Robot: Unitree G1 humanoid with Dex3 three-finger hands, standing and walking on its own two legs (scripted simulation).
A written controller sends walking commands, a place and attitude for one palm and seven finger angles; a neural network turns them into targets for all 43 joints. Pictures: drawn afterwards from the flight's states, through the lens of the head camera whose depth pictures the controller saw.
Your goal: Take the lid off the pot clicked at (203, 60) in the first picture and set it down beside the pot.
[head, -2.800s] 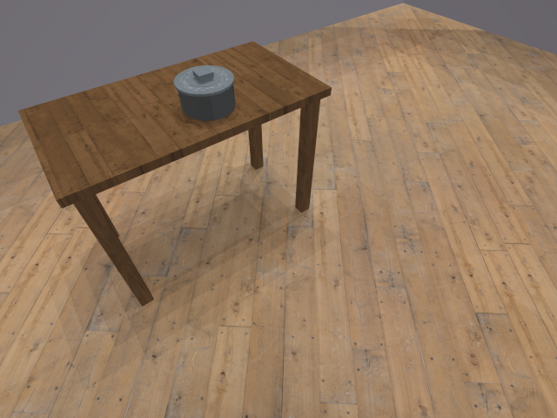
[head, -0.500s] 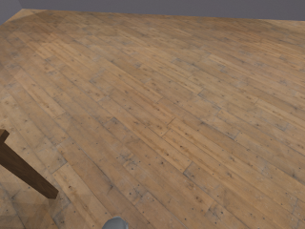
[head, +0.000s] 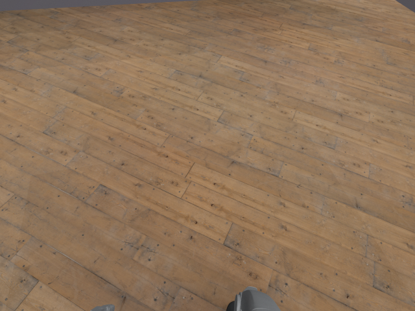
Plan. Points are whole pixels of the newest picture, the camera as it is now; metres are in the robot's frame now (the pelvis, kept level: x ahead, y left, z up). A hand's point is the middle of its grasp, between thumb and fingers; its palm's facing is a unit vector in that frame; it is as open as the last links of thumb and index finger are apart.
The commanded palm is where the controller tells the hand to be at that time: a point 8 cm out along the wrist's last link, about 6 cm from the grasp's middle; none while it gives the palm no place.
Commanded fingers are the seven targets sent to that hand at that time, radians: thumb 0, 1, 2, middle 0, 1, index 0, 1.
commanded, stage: turn to face it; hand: left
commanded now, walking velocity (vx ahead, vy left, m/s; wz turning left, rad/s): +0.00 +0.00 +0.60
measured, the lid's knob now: out of the picture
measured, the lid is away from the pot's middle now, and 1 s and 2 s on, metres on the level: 0.00 0.00 0.00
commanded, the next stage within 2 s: none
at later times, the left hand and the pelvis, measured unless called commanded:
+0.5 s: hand out of the picture +0.12 +0.21 -0.19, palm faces +0.23 -0.96 -0.17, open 7.4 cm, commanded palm none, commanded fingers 0.00 0.90 0.90 -0.20 -0.30 -0.20 -0.30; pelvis +0.05 +0.01 -0.02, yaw +12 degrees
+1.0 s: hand out of the picture +0.04 +0.17 -0.14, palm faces +0.52 -0.80 -0.30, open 7.4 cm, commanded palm none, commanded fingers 0.00 0.90 0.90 -0.20 -0.30 -0.20 -0.30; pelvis +0.06 -0.05 +0.00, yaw +30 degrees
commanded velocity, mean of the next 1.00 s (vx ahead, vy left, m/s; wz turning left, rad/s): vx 0.00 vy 0.00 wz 0.60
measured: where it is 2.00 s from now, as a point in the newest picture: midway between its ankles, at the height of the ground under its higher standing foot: outside the picture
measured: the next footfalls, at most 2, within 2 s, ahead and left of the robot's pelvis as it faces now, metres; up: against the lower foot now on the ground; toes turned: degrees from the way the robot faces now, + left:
right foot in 0.06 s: +0.13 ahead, -0.12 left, +0.00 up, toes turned -8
left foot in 0.42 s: +0.10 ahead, +0.12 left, +0.00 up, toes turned +20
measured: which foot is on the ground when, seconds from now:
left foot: down 0.00-0.08, up 0.10-0.40, down 0.42-0.90, up 0.92-1.00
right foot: up 0.00-0.04, down 0.06-0.42, up 0.44-0.88, down 0.90-1.00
